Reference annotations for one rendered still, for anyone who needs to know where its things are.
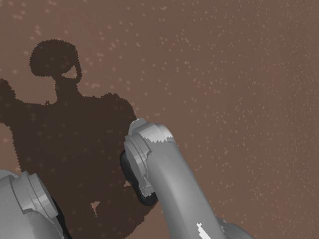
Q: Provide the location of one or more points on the left robot foot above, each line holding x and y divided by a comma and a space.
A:
61, 220

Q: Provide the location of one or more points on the right robot hand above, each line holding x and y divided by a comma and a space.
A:
233, 231

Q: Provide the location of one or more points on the right robot foot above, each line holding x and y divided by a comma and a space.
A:
130, 177

